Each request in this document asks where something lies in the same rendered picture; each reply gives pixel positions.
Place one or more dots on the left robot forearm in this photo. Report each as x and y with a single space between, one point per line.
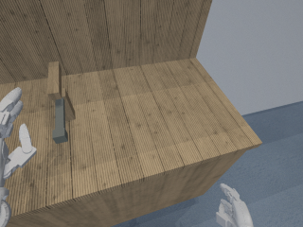
5 209

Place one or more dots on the left robot hand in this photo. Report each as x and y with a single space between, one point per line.
10 108

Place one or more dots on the counter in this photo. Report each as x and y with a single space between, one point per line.
147 126

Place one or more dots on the tap lever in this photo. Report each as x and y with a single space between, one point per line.
60 134

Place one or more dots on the right robot hand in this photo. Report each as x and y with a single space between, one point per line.
237 214

